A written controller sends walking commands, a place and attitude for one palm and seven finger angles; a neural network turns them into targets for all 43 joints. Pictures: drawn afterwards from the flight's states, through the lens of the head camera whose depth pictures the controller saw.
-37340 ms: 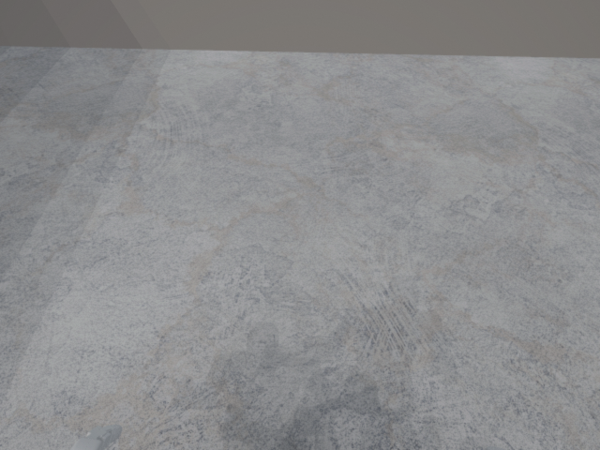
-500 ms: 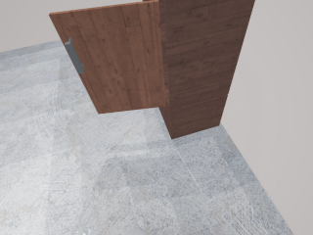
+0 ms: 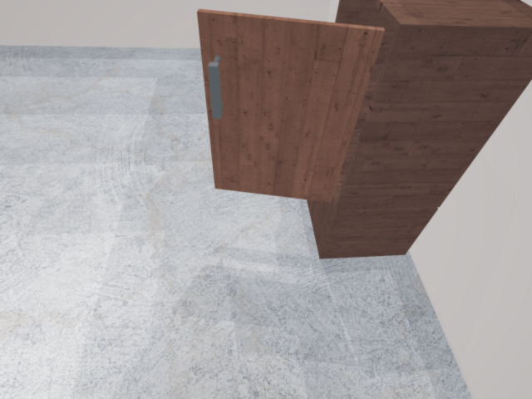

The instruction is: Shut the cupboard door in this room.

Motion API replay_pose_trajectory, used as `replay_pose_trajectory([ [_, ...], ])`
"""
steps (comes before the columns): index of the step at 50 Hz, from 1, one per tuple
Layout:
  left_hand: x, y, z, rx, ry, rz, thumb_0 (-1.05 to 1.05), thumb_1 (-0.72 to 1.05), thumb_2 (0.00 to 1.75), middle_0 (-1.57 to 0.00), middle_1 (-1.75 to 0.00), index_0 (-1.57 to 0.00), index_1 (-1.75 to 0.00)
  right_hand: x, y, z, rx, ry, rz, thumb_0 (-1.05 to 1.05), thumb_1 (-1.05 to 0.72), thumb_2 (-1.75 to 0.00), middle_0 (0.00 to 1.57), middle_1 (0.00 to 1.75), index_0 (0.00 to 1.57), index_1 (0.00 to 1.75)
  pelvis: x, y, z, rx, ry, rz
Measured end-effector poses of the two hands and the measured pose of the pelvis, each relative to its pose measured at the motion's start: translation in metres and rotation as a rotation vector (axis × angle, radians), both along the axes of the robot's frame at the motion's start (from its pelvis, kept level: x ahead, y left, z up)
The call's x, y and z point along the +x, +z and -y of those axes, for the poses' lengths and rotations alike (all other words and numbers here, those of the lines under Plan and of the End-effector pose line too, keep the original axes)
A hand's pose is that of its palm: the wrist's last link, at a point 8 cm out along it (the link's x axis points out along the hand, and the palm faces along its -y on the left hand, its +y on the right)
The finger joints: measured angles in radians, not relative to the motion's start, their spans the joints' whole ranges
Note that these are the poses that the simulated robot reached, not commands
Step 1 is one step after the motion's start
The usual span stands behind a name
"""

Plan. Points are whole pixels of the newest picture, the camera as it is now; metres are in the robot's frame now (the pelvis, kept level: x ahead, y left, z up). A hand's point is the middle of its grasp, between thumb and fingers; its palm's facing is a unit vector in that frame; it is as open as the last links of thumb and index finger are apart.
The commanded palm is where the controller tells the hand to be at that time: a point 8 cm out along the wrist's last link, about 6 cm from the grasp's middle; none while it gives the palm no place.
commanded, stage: take the last steps up to it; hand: left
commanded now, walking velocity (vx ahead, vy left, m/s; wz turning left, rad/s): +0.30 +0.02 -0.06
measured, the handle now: (217, 87) +0.81 +0.24 +0.03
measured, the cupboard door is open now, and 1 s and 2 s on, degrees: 79 79 79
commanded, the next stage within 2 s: come to a stop and stand still in 0.68 s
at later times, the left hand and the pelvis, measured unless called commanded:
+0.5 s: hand (192, 304) +0.31 +0.19 -0.18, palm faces -0.07 -0.98 -0.17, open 7.4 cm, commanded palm none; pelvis +0.19 +0.02 -0.02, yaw -3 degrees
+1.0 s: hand (188, 292) +0.34 +0.21 -0.19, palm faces +0.01 -0.99 -0.16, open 7.4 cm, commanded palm none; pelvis +0.36 +0.04 -0.01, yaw -5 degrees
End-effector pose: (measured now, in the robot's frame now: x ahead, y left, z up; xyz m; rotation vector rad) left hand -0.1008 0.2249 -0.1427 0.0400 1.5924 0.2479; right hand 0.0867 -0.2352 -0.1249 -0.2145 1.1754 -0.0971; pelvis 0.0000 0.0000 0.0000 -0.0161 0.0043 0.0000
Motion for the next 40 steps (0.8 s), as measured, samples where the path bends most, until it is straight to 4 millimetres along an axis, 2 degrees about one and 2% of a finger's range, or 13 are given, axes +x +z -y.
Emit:
replay_pose_trajectory([
  [2,0.013,-0.002,-0.011,-0.013,-0.02,-0.014,0.01,0.9,0.9,-0.2,-0.3,-0.2,-0.29,0.001,0.003,-0.016,0.004,-0.019,0.012,0.0,-0.91,-0.9,0.2,0.3,0.2,0.3,0.009,0.002,-0.01,-0.001,-0.012,0.009],
  [4,0.039,0.0,-0.02,-0.023,-0.045,0.012,0.01,0.91,0.9,-0.2,-0.3,-0.19,-0.29,-0.001,0.009,-0.021,-0.018,-0.073,0.021,-0.01,-0.94,-0.89,0.2,0.3,0.2,0.3,0.02,0.006,-0.02,-0.008,-0.014,0.012],
  [7,0.09,0.0,-0.034,-0.026,-0.079,0.099,0.01,0.91,0.9,-0.2,-0.3,-0.19,-0.29,-0.013,0.011,-0.026,-0.038,-0.099,-0.038,-0.02,-0.96,-0.89,0.21,0.3,0.2,0.3,0.038,0.01,-0.031,-0.01,-0.014,0.014],
  [12,0.185,-0.002,-0.047,-0.011,-0.119,0.246,0.01,0.91,0.9,-0.2,-0.3,-0.19,-0.29,-0.044,0.005,-0.044,-0.028,-0.152,-0.196,-0.01,-0.94,-0.89,0.2,0.3,0.2,0.3,0.071,0.008,-0.039,0.004,-0.023,0.013],
  [18,0.294,-0.002,-0.042,-0.007,-0.194,0.349,0.01,0.91,0.9,-0.19,-0.3,-0.19,-0.29,-0.068,-0.005,-0.075,0.035,-0.227,-0.383,0.0,-0.92,-0.89,0.2,0.3,0.2,0.3,0.12,0.0,-0.038,0.014,-0.033,-0.002],
  [21,0.348,-0.003,-0.031,-0.01,-0.244,0.39,0.01,0.91,0.9,-0.19,-0.3,-0.19,-0.29,-0.067,-0.009,-0.086,0.072,-0.258,-0.462,0.0,-0.92,-0.89,0.2,0.3,0.2,0.3,0.147,-0.006,-0.034,0.011,-0.036,-0.007],
  [23,0.381,-0.005,-0.022,-0.006,-0.27,0.422,0.01,0.91,0.9,-0.19,-0.3,-0.19,-0.29,-0.06,-0.012,-0.088,0.094,-0.279,-0.506,0.0,-0.91,-0.89,0.2,0.3,0.2,0.3,0.168,-0.011,-0.028,0.011,-0.044,-0.003],
  [25,0.405,-0.007,-0.015,0.005,-0.276,0.458,0.01,0.91,0.9,-0.2,-0.3,-0.19,-0.29,-0.044,-0.018,-0.084,0.112,-0.294,-0.531,0.01,-0.91,-0.89,0.21,0.3,0.2,0.3,0.192,-0.017,-0.02,0.026,-0.044,0.005],
  [27,0.416,-0.006,-0.01,0.013,-0.259,0.467,0.0,0.91,0.9,-0.2,-0.3,-0.19,-0.29,-0.016,-0.023,-0.075,0.115,-0.294,-0.513,0.01,-0.91,-0.89,0.21,0.3,0.2,0.3,0.208,-0.017,-0.016,0.024,-0.045,0.016],
  [30,0.416,0.0,-0.008,0.023,-0.228,0.414,0.0,0.91,0.9,-0.2,-0.3,-0.19,-0.29,0.045,-0.025,-0.057,0.103,-0.264,-0.414,0.01,-0.91,-0.89,0.21,0.3,0.2,0.3,0.23,-0.008,-0.012,0.018,-0.045,0.026],
  [35,0.412,0.012,-0.02,0.068,-0.215,0.298,-0.01,0.94,0.9,-0.2,-0.3,-0.2,-0.29,0.162,-0.022,-0.034,0.082,-0.206,-0.194,0.01,-0.91,-0.89,0.2,0.3,0.2,0.3,0.265,0.003,-0.011,0.025,-0.058,0.009],
  [40,0.412,0.013,-0.023,0.041,-0.183,0.213,0.0,0.93,0.9,-0.2,-0.3,-0.2,-0.29,0.251,-0.014,-0.019,0.036,-0.148,-0.076,0.02,-0.95,-0.9,0.2,0.3,0.2,0.3,0.301,0.007,-0.02,0.024,-0.061,0.0],
])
